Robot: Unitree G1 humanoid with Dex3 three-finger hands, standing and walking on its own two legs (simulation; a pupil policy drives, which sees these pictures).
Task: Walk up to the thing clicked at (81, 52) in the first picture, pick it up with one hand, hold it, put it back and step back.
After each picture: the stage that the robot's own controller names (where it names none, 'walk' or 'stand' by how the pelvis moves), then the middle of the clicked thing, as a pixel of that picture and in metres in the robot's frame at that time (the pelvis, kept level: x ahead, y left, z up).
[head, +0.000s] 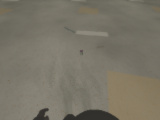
stand; (81, 52) +1.37 +0.18 -0.72
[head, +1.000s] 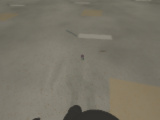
walk; (82, 57) +1.23 +0.23 -0.72
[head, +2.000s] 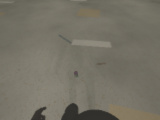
walk; (75, 74) +0.75 +0.24 -0.71
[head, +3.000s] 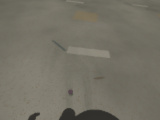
walk; (70, 92) +0.44 +0.18 -0.70
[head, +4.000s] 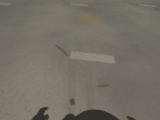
stand; (72, 102) +0.33 +0.17 -0.72
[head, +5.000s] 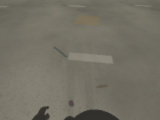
stand; (71, 103) +0.32 +0.18 -0.73
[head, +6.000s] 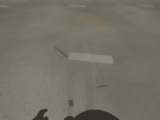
stand; (71, 103) +0.32 +0.19 -0.73
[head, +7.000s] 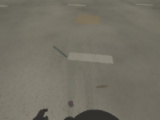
stand; (70, 104) +0.31 +0.19 -0.73
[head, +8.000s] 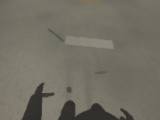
go down; (69, 90) +0.35 +0.19 -0.66
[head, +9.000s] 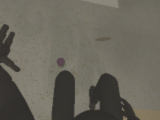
go down; (60, 63) +0.41 +0.21 -0.29
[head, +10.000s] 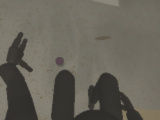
close in; (59, 62) +0.41 +0.21 -0.29
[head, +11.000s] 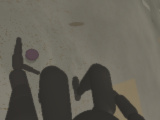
close; (31, 56) +0.41 +0.24 -0.22
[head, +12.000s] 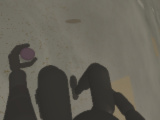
close; (27, 56) +0.40 +0.25 -0.22
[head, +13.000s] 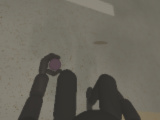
lift; (54, 65) +0.33 +0.24 -0.10
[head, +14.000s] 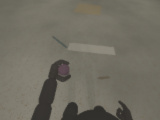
lift; (64, 73) +0.32 +0.17 +0.05
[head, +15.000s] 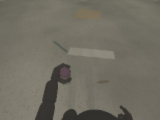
hold; (66, 76) +0.31 +0.17 +0.02
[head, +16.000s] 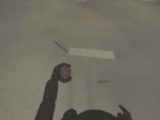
hold; (66, 75) +0.32 +0.17 +0.02
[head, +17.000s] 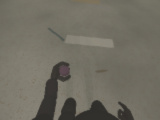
crouch; (65, 74) +0.34 +0.17 -0.04
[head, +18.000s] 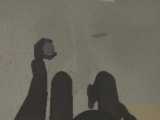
lower; (49, 51) +0.45 +0.23 -0.09
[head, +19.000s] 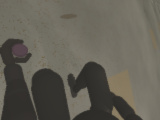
lower; (20, 53) +0.43 +0.25 -0.23
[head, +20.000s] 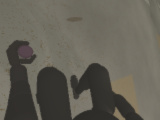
lower; (25, 54) +0.41 +0.26 -0.22
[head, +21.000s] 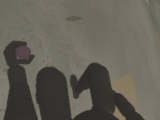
lower; (23, 54) +0.41 +0.26 -0.23
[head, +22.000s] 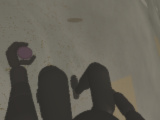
lower; (24, 55) +0.40 +0.26 -0.23
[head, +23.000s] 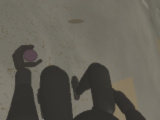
open; (29, 57) +0.39 +0.24 -0.22
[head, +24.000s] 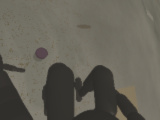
stand; (40, 55) +0.40 +0.23 -0.22
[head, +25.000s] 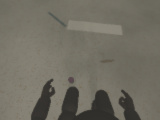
stand; (71, 80) +0.37 +0.17 -0.52
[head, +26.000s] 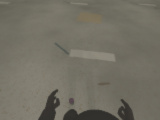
stand; (71, 101) +0.34 +0.17 -0.66
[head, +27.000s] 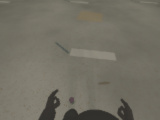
stand; (71, 101) +0.34 +0.17 -0.67
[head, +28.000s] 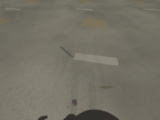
stand; (74, 102) +0.36 +0.16 -0.72
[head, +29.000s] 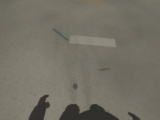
walk; (75, 86) +0.39 +0.12 -0.70
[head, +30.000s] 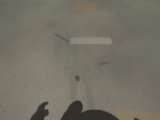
walk; (77, 78) +0.60 +0.19 -0.70
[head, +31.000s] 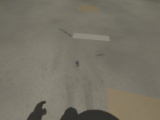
stand; (77, 64) +0.94 +0.21 -0.70
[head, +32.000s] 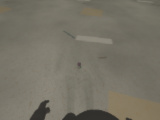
stand; (79, 65) +0.96 +0.17 -0.72
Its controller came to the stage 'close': yes
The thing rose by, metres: 0.73
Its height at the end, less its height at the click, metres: +0.00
